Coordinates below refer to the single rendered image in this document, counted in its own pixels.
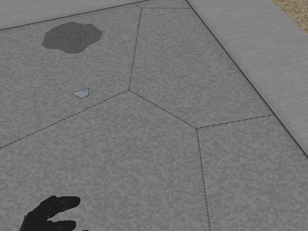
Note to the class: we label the robot left hand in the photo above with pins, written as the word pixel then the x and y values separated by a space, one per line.
pixel 36 220

